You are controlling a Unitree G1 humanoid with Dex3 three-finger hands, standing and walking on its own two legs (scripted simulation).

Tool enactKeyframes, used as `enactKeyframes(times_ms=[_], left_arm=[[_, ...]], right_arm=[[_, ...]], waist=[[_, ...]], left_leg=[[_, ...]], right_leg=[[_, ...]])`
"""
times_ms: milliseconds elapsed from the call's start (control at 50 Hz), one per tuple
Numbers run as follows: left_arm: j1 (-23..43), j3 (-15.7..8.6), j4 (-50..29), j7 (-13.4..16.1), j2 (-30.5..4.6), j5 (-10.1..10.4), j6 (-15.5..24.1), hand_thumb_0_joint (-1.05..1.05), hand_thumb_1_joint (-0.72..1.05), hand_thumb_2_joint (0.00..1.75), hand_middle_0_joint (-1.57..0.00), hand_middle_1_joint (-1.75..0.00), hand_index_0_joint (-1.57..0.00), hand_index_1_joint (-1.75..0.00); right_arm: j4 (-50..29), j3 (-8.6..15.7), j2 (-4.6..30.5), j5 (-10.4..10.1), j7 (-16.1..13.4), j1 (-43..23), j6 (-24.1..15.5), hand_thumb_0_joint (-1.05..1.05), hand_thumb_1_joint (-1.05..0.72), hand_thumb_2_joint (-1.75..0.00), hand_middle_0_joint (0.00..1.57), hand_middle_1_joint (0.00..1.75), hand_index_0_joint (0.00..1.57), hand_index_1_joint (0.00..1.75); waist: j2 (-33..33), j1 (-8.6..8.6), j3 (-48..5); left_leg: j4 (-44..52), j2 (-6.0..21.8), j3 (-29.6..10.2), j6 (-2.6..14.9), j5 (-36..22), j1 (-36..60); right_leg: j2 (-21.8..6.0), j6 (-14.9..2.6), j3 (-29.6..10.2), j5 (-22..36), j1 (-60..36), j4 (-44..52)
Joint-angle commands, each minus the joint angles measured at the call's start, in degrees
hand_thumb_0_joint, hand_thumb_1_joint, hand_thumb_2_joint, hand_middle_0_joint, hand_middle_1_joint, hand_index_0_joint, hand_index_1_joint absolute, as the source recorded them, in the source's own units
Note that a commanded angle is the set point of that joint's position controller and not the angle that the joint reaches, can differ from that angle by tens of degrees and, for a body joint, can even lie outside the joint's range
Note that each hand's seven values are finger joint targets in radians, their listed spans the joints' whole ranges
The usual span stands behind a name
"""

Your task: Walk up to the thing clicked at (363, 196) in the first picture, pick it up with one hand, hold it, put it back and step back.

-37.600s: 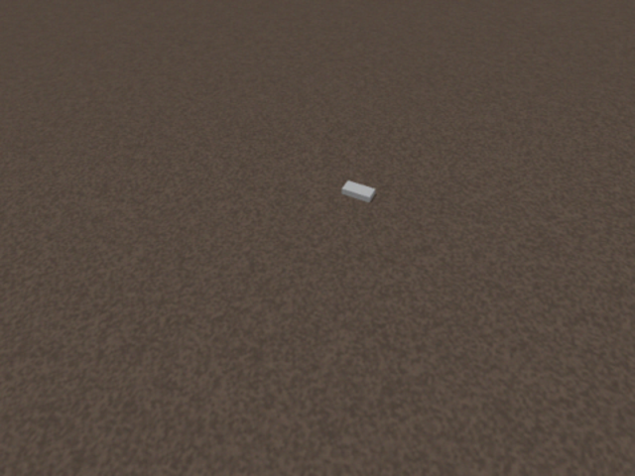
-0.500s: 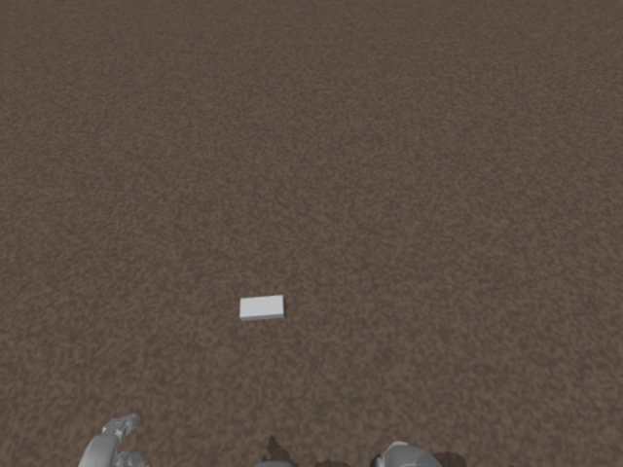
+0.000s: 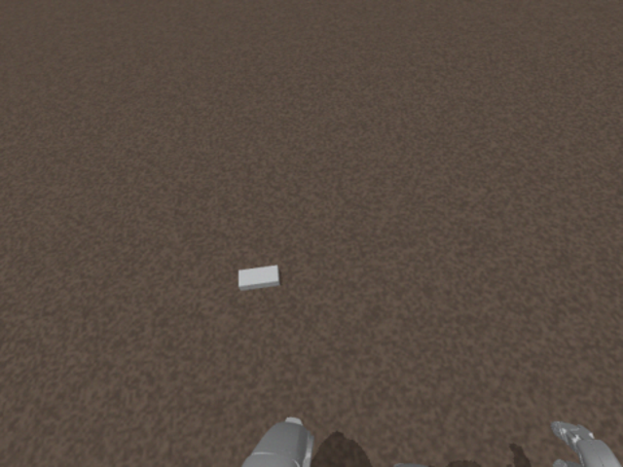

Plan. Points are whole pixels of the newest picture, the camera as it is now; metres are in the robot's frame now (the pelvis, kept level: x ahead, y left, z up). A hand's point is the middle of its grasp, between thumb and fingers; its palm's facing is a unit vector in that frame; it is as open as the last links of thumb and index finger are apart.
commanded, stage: step back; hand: left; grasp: from above
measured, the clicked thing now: (259, 277) +0.78 +0.31 -0.74
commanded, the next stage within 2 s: stand in 1.74 s
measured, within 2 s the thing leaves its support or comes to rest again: neither
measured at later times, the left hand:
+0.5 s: hand out of the picture -0.09 +0.28 -0.14, palm faces +0.05 -0.92 -0.38, open 7.4 cm
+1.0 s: hand out of the picture -0.22 +0.27 -0.14, palm faces +0.09 -0.91 -0.40, open 7.4 cm
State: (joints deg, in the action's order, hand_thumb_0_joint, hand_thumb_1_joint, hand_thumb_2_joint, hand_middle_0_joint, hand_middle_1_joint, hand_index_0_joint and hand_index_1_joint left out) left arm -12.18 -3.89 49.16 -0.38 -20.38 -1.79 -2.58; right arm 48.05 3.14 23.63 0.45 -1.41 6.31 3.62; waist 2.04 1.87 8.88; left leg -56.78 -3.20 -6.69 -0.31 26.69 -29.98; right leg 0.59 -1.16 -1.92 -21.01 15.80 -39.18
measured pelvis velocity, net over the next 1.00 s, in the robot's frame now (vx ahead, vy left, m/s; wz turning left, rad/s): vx -0.25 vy -0.02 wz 0.06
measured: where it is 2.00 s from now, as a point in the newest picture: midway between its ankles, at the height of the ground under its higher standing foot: outside the picture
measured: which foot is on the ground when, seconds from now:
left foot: up 0.00-0.22, down 0.24-0.64, up 0.66-0.90, down 0.92-1.00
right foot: down 0.00-0.26, up 0.28-0.58, down 0.60-1.00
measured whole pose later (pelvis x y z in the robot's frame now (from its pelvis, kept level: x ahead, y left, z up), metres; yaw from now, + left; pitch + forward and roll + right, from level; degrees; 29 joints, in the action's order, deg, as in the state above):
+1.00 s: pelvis -0.25 -0.02 +0.01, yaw +4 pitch -3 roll +2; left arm -13.7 -4.0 55.1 -0.8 -22.7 -1.3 -0.9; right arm 57.4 3.4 21.0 2.3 0.9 14.6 -0.6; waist -1.0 1.7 4.1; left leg -32.5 -2.0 -0.8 0.6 16.0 -13.8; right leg -2.7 -1.2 0.8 -25.8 14.7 -40.8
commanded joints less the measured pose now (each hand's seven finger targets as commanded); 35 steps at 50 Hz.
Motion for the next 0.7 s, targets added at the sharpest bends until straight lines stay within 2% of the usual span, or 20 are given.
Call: enactKeyframes(times_ms=[0,100,160,200,220,240,260,280,300,340,400,440,500,560,580,600,620,640,660,680], left_arm=[[9.1,-4.7,-8.0,2.0,-15.9,-0.8,2.0,0.0,0.9,0.9,-0.2,-0.3,-0.2,-0.3],[0.8,-4.4,-7.5,2.8,-15.0,-0.8,1.5,0.0,0.9,0.9,-0.2,-0.3,-0.2,-0.3],[3.3,-4.3,-8.7,3.0,-15.9,-0.1,1.0,0.0,0.9,0.9,-0.2,-0.3,-0.2,-0.3],[5.5,-3.8,-9.4,2.6,-15.5,0.5,0.2,0.0,0.9,0.9,-0.2,-0.3,-0.2,-0.3],[4.6,-2.9,-9.5,2.3,-13.6,0.6,-0.1,0.0,0.9,0.9,-0.2,-0.3,-0.2,-0.3],[2.9,-2.3,-9.5,2.0,-11.2,0.9,-0.2,0.0,0.9,0.9,-0.2,-0.3,-0.2,-0.3],[8.2,-3.4,-10.2,2.9,-13.4,1.3,-0.1,0.0,0.9,0.9,-0.2,-0.3,-0.2,-0.3],[9.3,-4.0,-9.0,3.2,-14.3,0.4,-0.3,0.0,0.9,0.9,-0.2,-0.3,-0.2,-0.3],[7.7,-3.8,-7.9,3.2,-13.6,1.0,-0.6,0.0,0.9,0.9,-0.2,-0.3,-0.2,-0.3],[2.8,-3.5,-5.8,2.9,-13.2,1.7,-0.5,0.0,0.9,0.9,-0.2,-0.3,-0.2,-0.3],[1.5,-3.5,-4.6,2.2,-12.2,0.9,-0.1,0.0,0.9,0.9,-0.2,-0.3,-0.2,-0.3],[2.4,-3.1,-4.9,1.6,-11.9,0.6,0.5,0.0,0.9,0.9,-0.2,-0.3,-0.2,-0.3],[1.6,-2.9,-3.2,0.9,-12.3,0.4,1.5,0.0,0.9,0.9,-0.2,-0.3,-0.2,-0.3],[-7.5,-3.2,2.9,0.6,-11.3,0.0,2.6,0.0,0.9,0.9,-0.2,-0.3,-0.2,-0.3],[-8.2,-4.1,3.9,0.8,-13.5,-0.8,3.0,0.0,0.9,0.9,-0.2,-0.3,-0.2,-0.3],[-6.6,-5.4,2.4,1.1,-17.9,-1.8,3.2,0.0,0.9,0.9,-0.2,-0.3,-0.2,-0.3],[-1.2,-6.2,-0.2,1.2,-23.7,-1.6,3.0,0.0,0.9,0.9,-0.2,-0.3,-0.2,-0.3],[3.0,-5.8,-1.3,1.2,-22.1,-1.2,3.4,0.0,0.9,0.9,-0.2,-0.3,-0.2,-0.3],[5.4,-4.6,-2.0,1.3,-18.2,-0.8,4.1,0.0,0.9,0.9,-0.2,-0.3,-0.2,-0.3],[6.2,-4.1,-1.6,1.4,-16.3,-0.9,4.3,0.0,0.9,0.9,-0.2,-0.3,-0.2,-0.3]], right_arm=[[-2.8,2.7,9.7,-0.3,-0.8,3.8,-1.9,0.0,-0.9,-0.9,0.2,0.3,0.2,0.3],[-3.8,1.9,8.1,0.6,-0.8,1.5,-2.4,0.0,-0.9,-0.9,0.2,0.3,0.2,0.3],[-2.5,2.4,8.2,0.9,-0.5,5.8,-2.4,0.0,-0.9,-0.9,0.2,0.3,0.2,0.3],[-0.2,2.9,8.3,1.0,-0.2,10.2,-2.7,0.0,-0.9,-0.9,0.2,0.3,0.2,0.3],[-0.2,3.5,9.9,1.6,-0.3,9.6,-2.8,0.0,-0.9,-0.9,0.2,0.3,0.2,0.3],[-0.9,4.7,14.6,2.4,-0.2,8.2,-2.8,0.0,-0.9,-0.9,0.2,0.3,0.2,0.3],[-2.5,5.3,20.8,1.8,0.5,5.4,-2.5,0.0,-0.9,-0.9,0.2,0.3,0.2,0.3],[-2.6,5.3,19.0,1.9,0.4,3.9,-2.9,0.0,-0.9,-0.9,0.2,0.3,0.2,0.3],[-2.8,4.1,15.7,1.8,-0.1,0.7,-3.1,0.0,-0.9,-0.9,0.2,0.3,0.2,0.3],[-3.5,2.9,12.6,2.1,-0.5,-2.5,-3.0,0.0,-0.9,-0.9,0.2,0.3,0.2,0.3],[-3.5,2.9,10.7,1.9,-0.3,-0.8,-2.8,0.0,-0.9,-0.9,0.2,0.3,0.2,0.3],[-2.8,3.3,11.8,1.8,-0.3,2.3,-2.8,0.0,-0.9,-0.9,0.2,0.3,0.2,0.3],[-2.6,3.9,13.8,2.3,0.3,2.2,-2.5,0.0,-0.9,-0.9,0.2,0.3,0.2,0.3],[-2.4,3.9,14.2,1.8,0.8,-0.6,-1.4,0.0,-0.9,-0.9,0.2,0.3,0.2,0.3],[-2.7,3.1,11.4,1.7,0.9,0.2,-1.4,0.0,-0.9,-0.9,0.2,0.3,0.2,0.3],[-4.3,1.8,7.0,1.3,1.0,-0.8,-1.9,0.0,-0.9,-0.9,0.2,0.3,0.2,0.3],[-4.4,2.6,8.9,1.3,0.1,-5.0,-2.0,0.0,-0.9,-0.9,0.2,0.3,0.2,0.3],[-3.1,3.5,11.5,1.1,0.1,-3.9,-2.0,0.0,-0.9,-0.9,0.2,0.3,0.2,0.3],[-1.1,3.2,10.7,0.6,0.5,-1.3,-2.4,0.0,-0.9,-0.9,0.2,0.3,0.2,0.3],[0.0,2.7,9.3,0.4,0.5,0.6,-2.8,0.0,-0.9,-0.9,0.2,0.3,0.2,0.3]], waist=[[-11.2,-3.18,-5.9],[-12.7,2.07,-9.9],[-14.4,0.07,-12.6],[-10.8,-2.42,-14.4],[-7.8,-1.96,-13.8],[4.2,-1.32,-13.6],[12.9,-4.49,-12.0],[8.5,-4.45,-9.6],[2.9,-2.09,-8.4],[3.2,0.82,-7.1],[4.8,-0.74,-7.9],[5.8,-2.97,-9.6],[9.1,-3.85,-11.5],[8.8,0.42,-11.6],[1.8,0.48,-10.5],[-11.3,1.38,-7.5],[-15.0,3.68,-3.9],[-10.1,1.18,1.1],[-4.8,-0.99,0.6],[-5.3,-1.92,-1.3]], left_leg=[[-14.0,-3.7,-2.2,-0.35,0.0,3.6],[1.3,-1.2,1.5,-1.46,5.8,-0.1],[15.1,1.8,4.3,-0.09,3.1,7.5],[32.8,1.0,7.8,0.97,-11.0,16.0],[35.3,4.1,2.9,2.16,-16.8,20.8],[36.5,16.1,-13.3,6.73,-23.5,25.7],[37.8,25.7,-22.8,16.04,-31.2,14.7],[37.9,26.8,-23.2,18.02,-31.4,9.9],[35.7,22.0,-14.4,15.27,-34.8,10.3],[33.5,18.2,-7.3,12.97,-35.7,12.9],[32.1,17.3,-5.6,14.1,-34.8,18.9],[32.4,17.4,-5.9,14.58,-26.1,23.2],[35.0,17.0,-6.5,12.97,-5.8,21.5],[31.8,15.2,-3.2,9.54,0.8,12.3],[25.0,11.5,0.1,6.03,3.4,4.4],[14.9,2.8,4.1,1.2,5.0,-8.4],[6.2,1.7,-2.2,-0.53,6.4,-1.4],[0.2,3.0,-5.1,-0.88,3.1,1.2],[-0.2,0.9,-4.6,-0.4,-2.3,0.7],[0.2,-0.1,-3.1,-0.17,-4.3,1.0]], right_leg=[[-13.2,-9.79,-10.1,20.5,5.6,15.0],[-15.2,-11.56,-10.8,33.5,-12.3,10.5],[-16.6,-10.58,-11.5,34.1,-11.6,8.4],[-13.8,-7.57,-8.2,30.1,-8.4,2.6],[-11.8,-4.67,-7.5,23.2,-1.0,0.6],[-4.3,-1.38,-2.7,6.6,10.8,-8.4],[3.0,0.53,-1.3,-17.3,9.9,-19.9],[3.4,0.28,-8.3,-17.3,8.4,-29.3],[4.4,-0.34,-10.8,-14.0,9.6,-33.2],[4.6,-0.01,-8.9,-9.1,12.3,-36.9],[3.1,2.5,-6.0,-9.3,11.9,-29.4],[2.2,2.99,-3.8,-9.3,11.1,-19.4],[0.8,1.69,0.7,-9.5,4.4,-3.8],[1.1,-1.47,3.6,-1.6,-8.5,16.2],[-1.0,-2.9,-2.7,-3.5,-12.3,17.5],[-13.5,-6.91,-23.7,-18.8,-11.8,23.7],[-24.7,-14.22,-34.3,-29.1,7.8,29.0],[-23.6,-13.88,-31.4,-29.6,13.7,28.6],[-17.4,-10.6,-21.5,-17.3,8.2,24.4],[-13.7,-7.94,-15.2,-8.9,4.8,22.7]])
